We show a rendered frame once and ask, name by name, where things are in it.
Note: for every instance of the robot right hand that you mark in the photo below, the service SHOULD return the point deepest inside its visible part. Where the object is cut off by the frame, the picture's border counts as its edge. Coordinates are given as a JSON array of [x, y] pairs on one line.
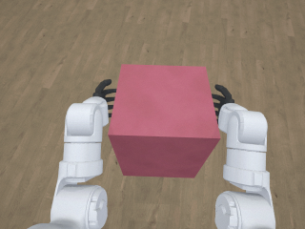
[[227, 98]]

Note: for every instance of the robot right forearm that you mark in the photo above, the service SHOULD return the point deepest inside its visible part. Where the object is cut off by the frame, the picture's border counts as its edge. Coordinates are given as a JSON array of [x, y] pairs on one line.
[[246, 141]]

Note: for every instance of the carton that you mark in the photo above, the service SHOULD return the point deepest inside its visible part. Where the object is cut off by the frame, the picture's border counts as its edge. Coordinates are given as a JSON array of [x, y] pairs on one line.
[[163, 120]]

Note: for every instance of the robot left forearm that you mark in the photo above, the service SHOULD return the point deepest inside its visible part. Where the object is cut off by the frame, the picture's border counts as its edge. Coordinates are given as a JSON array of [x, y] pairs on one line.
[[83, 134]]

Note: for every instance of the robot left upper arm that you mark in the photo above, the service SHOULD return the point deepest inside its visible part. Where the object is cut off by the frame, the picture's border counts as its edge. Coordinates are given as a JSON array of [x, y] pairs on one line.
[[78, 206]]

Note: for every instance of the robot right upper arm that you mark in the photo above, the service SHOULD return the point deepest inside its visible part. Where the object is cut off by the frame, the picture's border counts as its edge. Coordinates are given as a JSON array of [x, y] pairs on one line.
[[242, 210]]

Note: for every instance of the robot left hand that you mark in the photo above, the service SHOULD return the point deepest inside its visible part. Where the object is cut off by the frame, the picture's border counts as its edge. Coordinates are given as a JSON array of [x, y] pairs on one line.
[[100, 92]]

